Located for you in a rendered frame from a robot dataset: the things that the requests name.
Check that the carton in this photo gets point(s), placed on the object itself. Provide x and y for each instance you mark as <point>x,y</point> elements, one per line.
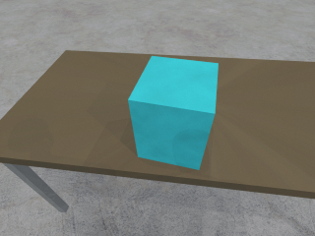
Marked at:
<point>172,108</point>

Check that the table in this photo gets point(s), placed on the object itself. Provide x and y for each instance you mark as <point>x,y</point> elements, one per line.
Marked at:
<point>76,117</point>

